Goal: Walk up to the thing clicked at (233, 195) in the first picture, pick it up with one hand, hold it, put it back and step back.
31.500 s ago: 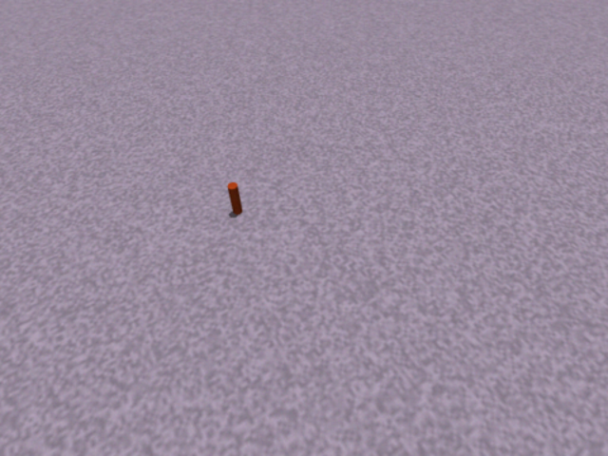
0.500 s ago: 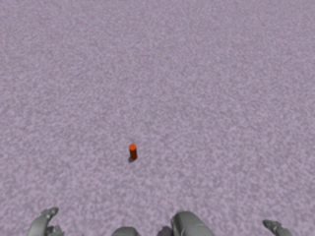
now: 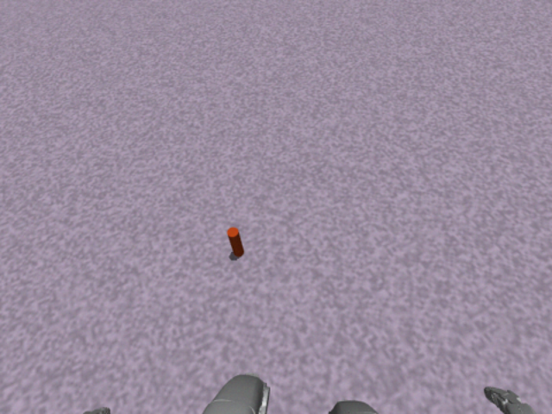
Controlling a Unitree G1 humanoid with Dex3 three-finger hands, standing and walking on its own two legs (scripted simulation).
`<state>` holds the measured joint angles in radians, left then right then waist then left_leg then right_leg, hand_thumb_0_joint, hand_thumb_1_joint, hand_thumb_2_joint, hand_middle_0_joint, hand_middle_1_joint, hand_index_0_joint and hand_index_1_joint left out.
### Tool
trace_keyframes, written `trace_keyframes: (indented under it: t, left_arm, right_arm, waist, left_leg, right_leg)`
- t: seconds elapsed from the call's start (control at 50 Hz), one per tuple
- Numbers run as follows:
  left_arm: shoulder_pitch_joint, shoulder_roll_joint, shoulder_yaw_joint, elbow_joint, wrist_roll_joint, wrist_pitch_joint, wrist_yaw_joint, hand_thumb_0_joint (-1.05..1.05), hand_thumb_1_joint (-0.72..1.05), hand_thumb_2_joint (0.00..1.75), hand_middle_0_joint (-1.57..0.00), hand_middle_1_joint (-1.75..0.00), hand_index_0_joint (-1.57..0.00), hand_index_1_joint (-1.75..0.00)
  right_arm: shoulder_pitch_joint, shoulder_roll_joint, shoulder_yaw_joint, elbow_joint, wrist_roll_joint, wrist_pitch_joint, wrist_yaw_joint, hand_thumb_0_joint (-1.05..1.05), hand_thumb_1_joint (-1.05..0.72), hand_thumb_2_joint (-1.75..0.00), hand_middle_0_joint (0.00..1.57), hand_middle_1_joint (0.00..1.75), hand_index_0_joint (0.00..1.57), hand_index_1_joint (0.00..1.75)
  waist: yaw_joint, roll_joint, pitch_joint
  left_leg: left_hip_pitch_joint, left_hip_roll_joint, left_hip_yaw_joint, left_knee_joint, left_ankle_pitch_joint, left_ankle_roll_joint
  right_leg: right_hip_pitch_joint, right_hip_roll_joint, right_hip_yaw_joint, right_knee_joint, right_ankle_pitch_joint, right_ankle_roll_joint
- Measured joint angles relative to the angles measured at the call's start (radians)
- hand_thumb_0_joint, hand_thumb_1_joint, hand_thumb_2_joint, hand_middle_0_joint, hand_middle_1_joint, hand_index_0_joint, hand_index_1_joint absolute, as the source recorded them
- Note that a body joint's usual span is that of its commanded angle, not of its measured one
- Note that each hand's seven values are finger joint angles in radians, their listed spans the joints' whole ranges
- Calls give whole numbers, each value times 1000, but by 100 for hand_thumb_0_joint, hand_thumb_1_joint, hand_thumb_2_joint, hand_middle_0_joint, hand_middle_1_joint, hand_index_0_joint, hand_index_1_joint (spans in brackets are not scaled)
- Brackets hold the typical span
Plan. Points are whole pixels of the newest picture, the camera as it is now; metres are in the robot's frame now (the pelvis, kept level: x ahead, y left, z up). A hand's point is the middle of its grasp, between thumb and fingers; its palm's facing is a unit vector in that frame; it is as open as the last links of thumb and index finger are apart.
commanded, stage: step back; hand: left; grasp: from the side
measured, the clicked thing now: (235, 242) +0.74 +0.21 -0.68
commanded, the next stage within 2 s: none
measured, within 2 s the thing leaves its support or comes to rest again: neither
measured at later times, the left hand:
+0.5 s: hand out of the picture -0.10 +0.22 -0.15, palm faces +0.00 -0.91 -0.42, open 7.4 cm
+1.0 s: hand out of the picture -0.27 +0.22 -0.14, palm faces +0.12 -0.91 -0.40, open 7.4 cm
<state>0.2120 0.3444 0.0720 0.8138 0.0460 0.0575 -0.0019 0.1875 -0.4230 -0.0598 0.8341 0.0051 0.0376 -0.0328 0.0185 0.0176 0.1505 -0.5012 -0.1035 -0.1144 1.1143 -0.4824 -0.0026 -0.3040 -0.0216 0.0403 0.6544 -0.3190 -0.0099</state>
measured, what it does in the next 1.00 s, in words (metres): walks backwards: left foot, then right foot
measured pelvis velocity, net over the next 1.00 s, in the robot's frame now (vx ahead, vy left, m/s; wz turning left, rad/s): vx -0.30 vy -0.07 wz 0.11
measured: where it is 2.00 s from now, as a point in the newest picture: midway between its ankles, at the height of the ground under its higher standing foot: outside the picture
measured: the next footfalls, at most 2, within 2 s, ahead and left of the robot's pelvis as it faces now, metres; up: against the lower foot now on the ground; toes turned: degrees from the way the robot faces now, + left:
left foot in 0.14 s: -0.01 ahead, +0.11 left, +0.00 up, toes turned +1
right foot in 0.46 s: -0.22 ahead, -0.17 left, +0.00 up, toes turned +6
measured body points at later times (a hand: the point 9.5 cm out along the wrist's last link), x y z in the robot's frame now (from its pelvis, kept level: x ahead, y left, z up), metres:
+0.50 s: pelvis -0.18 -0.06 -0.02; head -0.13 -0.06 +0.43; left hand -0.10 +0.27 -0.13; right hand -0.03 -0.37 -0.12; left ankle -0.05 +0.11 -0.72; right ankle -0.21 -0.18 -0.73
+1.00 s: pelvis -0.30 -0.07 +0.00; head -0.29 -0.06 +0.45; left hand -0.28 +0.27 -0.11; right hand -0.20 -0.36 -0.12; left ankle -0.32 +0.06 -0.73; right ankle -0.25 -0.18 -0.70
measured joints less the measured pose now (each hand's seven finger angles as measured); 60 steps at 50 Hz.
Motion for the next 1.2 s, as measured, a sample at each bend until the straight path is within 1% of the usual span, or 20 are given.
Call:
trace_keyframes:
  t: [0.08, 0.12, 0.16, 0.22, 0.26, 0.32, 0.4, 0.46, 0.5, 0.56, 0.6, 0.66, 0.8, 0.84, 0.86, 0.94, 1.0, 1.06, 1.12, 1.2]
  left_arm:
    - [-40, 13, -1, -43, -1, -7, 14, 0, 90, 90, -21, -30, -20, -30]
    - [-64, 26, -5, -64, -10, -4, 16, 0, 90, 90, -21, -30, -20, -30]
    - [-95, 44, -3, -70, -19, 4, 16, 0, 90, 90, -21, -30, -20, -30]
    - [-108, 40, 2, -50, -28, 21, 23, 0, 91, 90, -21, -30, -20, -30]
    - [-101, 44, 4, -40, -34, 23, 22, 0, 91, 90, -21, -29, -20, -30]
    - [-77, 46, 9, -29, -34, 17, 15, 0, 91, 90, -21, -29, -20, -30]
    - [-46, 53, 10, -8, -28, 13, 5, 0, 91, 90, -21, -29, -20, -30]
    - [-25, 57, 9, 16, -27, 1, 0, 0, 91, 90, -21, -29, -20, -30]
    - [-18, 34, 9, 42, -16, -9, 1, 0, 91, 90, -21, -29, -20, -30]
    - [16, 21, -2, 49, -6, -7, -2, 0, 91, 90, -21, -29, -20, -30]
    - [29, 11, -8, 56, -3, -7, 5, 0, 91, 90, -21, -30, -20, -30]
    - [27, 9, -8, 50, 3, -15, 13, 0, 90, 90, -21, -30, -21, -30]
    - [-8, 32, -3, 20, 0, -49, 20, 0, 90, 90, -21, -30, -21, -30]
    - [-14, 42, -4, 28, -4, -46, 16, 0, 90, 90, -21, -30, -21, -30]
    - [-17, 50, -4, 36, -4, -43, 15, 0, 90, 90, -21, -30, -20, -30]
    - [9, 50, -8, 104, -20, -31, 8, 0, 91, 90, -21, -30, -20, -30]
    - [26, 59, -5, 135, -27, -39, -4, 0, 91, 90, -21, -30, -20, -30]
    - [43, 56, -2, 161, -24, -53, -13, 0, 91, 90, -21, -29, -20, -30]
    - [42, 27, -3, 184, -12, -74, -7, 0, 91, 90, -21, -29, -20, -30]
    - [45, 6, -10, 173, -5, -99, -5, 0, 91, 90, -21, -30, -20, -30]
  right_arm:
    - [28, 17, 8, 13, -9, -3, 5, 0, -90, -90, 20, 30, 20, 30]
    - [35, 27, 10, 18, -14, -8, 9, 0, -90, -90, 20, 30, 20, 30]
    - [25, 54, 10, 30, -25, -13, 12, 0, -90, -90, 20, 30, 20, 30]
    - [16, 65, 24, 30, -31, -17, 26, 0, -90, -90, 20, 30, 20, 30]
    - [5, 72, 29, 27, -34, -18, 22, 0, -90, -90, 20, 30, 21, 30]
    - [-18, 69, 26, 10, -38, -16, 17, 0, -90, -90, 21, 30, 21, 30]
    - [-57, 51, 17, -30, -43, -17, 16, 0, -90, -90, 21, 30, 21, 30]
    - [-80, 27, 15, -50, -36, -5, 20, 0, -90, -90, 21, 30, 21, 30]
    - [-98, -1, 6, -42, -29, 9, 18, 0, -90, -90, 20, 30, 21, 30]
    - [-77, 2, -6, -14, -19, 30, 3, 0, -90, -90, 20, 30, 20, 30]
    - [-57, -4, -4, -3, -12, 28, 2, 0, -90, -90, 20, 30, 20, 30]
    - [-25, -7, -1, 9, -13, 21, 4, 0, -91, -90, 20, 30, 20, 30]
    - [25, 17, 1, 79, -30, 25, 28, 0, -91, -90, 20, 30, 20, 30]
    - [30, 27, -2, 98, -30, 14, 38, 0, -91, -90, 20, 30, 20, 30]
    - [25, 39, -5, 110, -32, 7, 41, 0, -91, -90, 20, 30, 20, 30]
    - [38, 62, 4, 127, -42, -14, 53, 0, -90, -90, 20, 30, 20, 30]
    - [35, 79, 13, 135, -46, -29, 52, 0, -90, -90, 20, 30, 20, 30]
    - [21, 80, 11, 134, -50, -29, 58, 0, -90, -90, 20, 30, 21, 30]
    - [9, 61, 4, 130, -40, -19, 56, 0, -90, -90, 20, 30, 20, 30]
    - [5, 48, 0, 139, -32, -15, 51, 0, -90, -90, 20, 30, 20, 30]
  waist:
    - [-8, -7, 11]
    - [-16, -15, 18]
    - [-9, -63, 45]
    - [-20, -55, 44]
    - [-20, -55, 33]
    - [-15, -46, 20]
    - [-7, -33, 16]
    - [3, -21, 6]
    - [-6, 37, 15]
    - [18, 15, -7]
    - [18, 12, -13]
    - [15, 16, -10]
    - [11, 17, -16]
    - [8, 5, -25]
    - [12, -20, -19]
    - [-6, -28, -68]
    - [-10, -42, -86]
    - [-7, -39, -98]
    - [-8, 18, -90]
    - [15, 21, -89]
  left_leg:
    - [131, 36, 52, -218, -11, 1]
    - [213, 57, 87, -405, 77, 11]
    - [229, 35, 111, -455, 150, 24]
    - [196, 62, 95, -437, 167, 30]
    - [186, 83, 94, -465, 201, 26]
    - [159, 116, 95, -491, 245, 22]
    - [104, 152, 102, -496, 294, 14]
    - [46, 175, 104, -471, 320, -12]
    - [1, 191, 50, -416, 276, -5]
    - [-59, 71, -27, -178, 39, -4]
    - [-73, 15, -46, -38, 24, 0]
    - [-39, -10, -32, 49, 20, -8]
    - [184, 65, 52, -261, -65, -6]
    - [263, 79, 81, -428, -12, 11]
    - [284, 63, 96, -477, 78, 12]
    - [288, 71, 99, -504, 124, 36]
    - [300, 82, 104, -536, 151, 24]
    - [299, 98, 117, -529, 146, 15]
    - [278, 139, 90, -455, 91, 14]
    - [183, 92, 45, -268, -10, 20]
  right_leg:
    - [-44, -6, -34, 13, 29, 2]
    - [-77, -12, -54, 50, 28, 5]
    - [-108, -31, -28, 103, 25, 1]
    - [-163, 65, 55, 324, -186, -10]
    - [-187, 113, 93, 477, -205, -13]
    - [-163, 120, 89, 550, -203, 3]
    - [-54, 75, 60, 369, -202, 23]
    - [59, 38, 15, 93, -128, 9]
    - [79, 68, -23, 32, -122, 5]
    - [32, 37, -12, 66, -94, -13]
    - [22, 18, -14, 41, -59, -12]
    - [-2, 3, -28, 22, -20, -15]
    - [-60, -29, -98, 37, 22, -17]
    - [-77, -45, -110, 52, 27, -8]
    - [-81, -63, -97, 63, 28, -3]
    - [-101, -12, -33, 156, -127, 1]
    - [-82, 3, -18, 166, -107, -4]
    - [-8, 5, -39, 45, -105, -2]
    - [51, 48, -72, -67, 51, -13]
    - [48, 40, -73, -73, 44, -32]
